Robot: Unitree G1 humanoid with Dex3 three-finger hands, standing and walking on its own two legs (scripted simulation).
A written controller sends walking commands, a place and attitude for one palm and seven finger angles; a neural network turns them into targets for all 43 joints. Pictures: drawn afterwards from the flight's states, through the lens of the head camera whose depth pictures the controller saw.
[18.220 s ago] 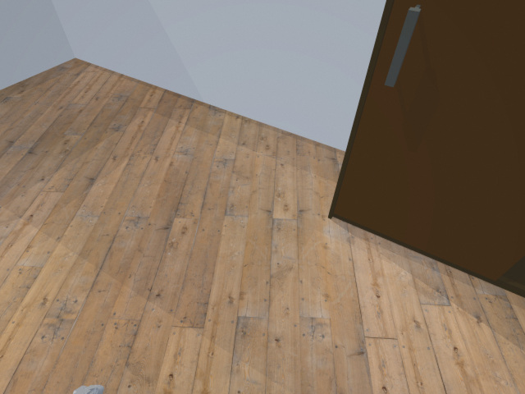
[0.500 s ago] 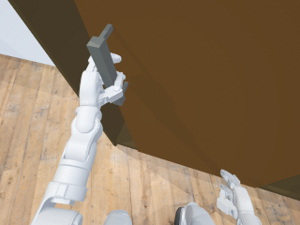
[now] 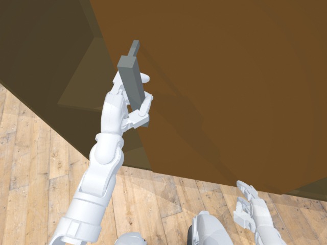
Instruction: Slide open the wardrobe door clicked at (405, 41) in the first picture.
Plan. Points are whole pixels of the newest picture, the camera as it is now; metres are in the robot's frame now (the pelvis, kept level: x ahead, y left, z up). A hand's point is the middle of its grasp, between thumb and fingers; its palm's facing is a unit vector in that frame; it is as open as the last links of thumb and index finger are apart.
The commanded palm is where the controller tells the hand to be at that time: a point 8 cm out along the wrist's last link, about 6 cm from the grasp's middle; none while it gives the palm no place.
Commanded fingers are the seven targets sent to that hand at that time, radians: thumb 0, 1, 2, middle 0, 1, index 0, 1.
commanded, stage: step sideways, sliding the door along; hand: left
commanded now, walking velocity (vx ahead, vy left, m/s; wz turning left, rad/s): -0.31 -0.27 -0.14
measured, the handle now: (140, 89) +0.42 +0.11 +0.11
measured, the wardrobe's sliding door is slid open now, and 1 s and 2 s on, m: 0.39 0.59 0.59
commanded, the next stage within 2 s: stop walking and hold the door there in 0.92 s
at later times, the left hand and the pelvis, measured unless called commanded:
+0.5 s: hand (219, 121) +0.35 -0.07 +0.11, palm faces +0.08 -0.99 -0.10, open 6.6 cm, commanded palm +0.32 -0.08 +0.12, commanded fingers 0.00 0.90 0.90 -0.45 -1.40 -0.45 -1.40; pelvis -0.05 -0.18 +0.00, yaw -4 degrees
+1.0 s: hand (251, 120) +0.35 -0.13 +0.12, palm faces +0.36 -0.93 -0.06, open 6.9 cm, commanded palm +0.31 -0.16 +0.12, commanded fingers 0.00 0.90 0.90 -0.45 -1.40 -0.45 -1.40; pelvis -0.06 -0.35 +0.00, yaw -3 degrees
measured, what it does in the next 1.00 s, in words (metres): steps to the right: right foot, then left foot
